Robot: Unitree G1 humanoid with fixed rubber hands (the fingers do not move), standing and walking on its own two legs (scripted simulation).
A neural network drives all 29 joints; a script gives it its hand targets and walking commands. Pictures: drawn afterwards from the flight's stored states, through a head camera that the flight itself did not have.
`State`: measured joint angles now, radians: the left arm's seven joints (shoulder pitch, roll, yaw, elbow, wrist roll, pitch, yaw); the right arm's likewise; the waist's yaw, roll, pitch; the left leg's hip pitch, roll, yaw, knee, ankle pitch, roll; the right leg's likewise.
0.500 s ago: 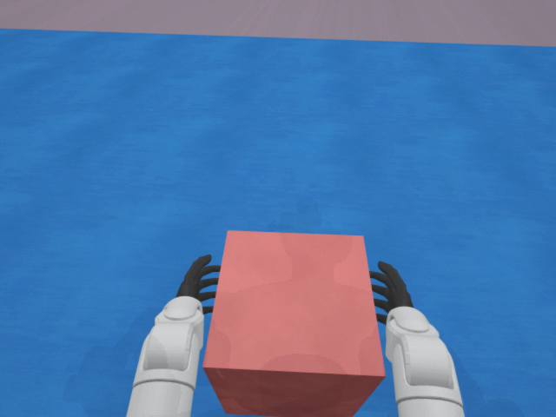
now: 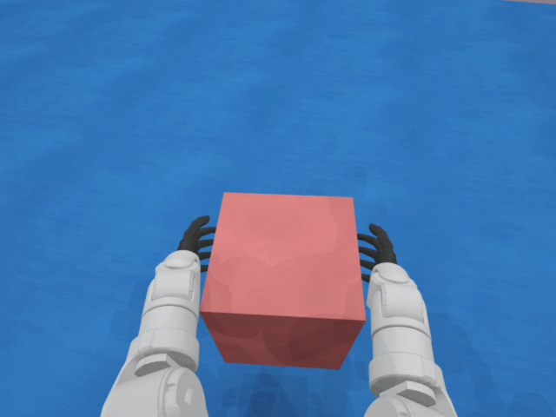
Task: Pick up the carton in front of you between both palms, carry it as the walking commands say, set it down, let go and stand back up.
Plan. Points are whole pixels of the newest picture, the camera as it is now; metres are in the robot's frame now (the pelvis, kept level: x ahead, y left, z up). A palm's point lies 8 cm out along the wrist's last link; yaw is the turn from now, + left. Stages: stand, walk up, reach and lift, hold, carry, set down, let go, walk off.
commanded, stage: set down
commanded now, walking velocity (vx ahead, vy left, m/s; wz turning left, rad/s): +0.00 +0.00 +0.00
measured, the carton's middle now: (284, 285) +0.35 -0.01 -0.07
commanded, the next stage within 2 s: none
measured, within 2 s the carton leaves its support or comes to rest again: neither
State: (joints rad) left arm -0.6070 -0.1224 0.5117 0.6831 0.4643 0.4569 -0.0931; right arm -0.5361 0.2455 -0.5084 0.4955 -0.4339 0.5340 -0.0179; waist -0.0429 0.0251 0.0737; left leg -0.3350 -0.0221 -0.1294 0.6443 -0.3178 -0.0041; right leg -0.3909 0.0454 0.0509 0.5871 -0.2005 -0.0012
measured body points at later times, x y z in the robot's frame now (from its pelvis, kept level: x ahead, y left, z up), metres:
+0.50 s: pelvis -0.02 +0.02 -0.11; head +0.20 +0.00 +0.28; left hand +0.44 +0.12 -0.19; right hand +0.38 -0.18 -0.19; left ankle +0.02 +0.14 -0.72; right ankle +0.07 -0.12 -0.72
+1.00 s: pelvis -0.04 +0.02 -0.23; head +0.25 +0.00 +0.11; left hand +0.48 +0.07 -0.35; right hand +0.41 -0.22 -0.34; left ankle +0.02 +0.14 -0.72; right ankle +0.07 -0.12 -0.72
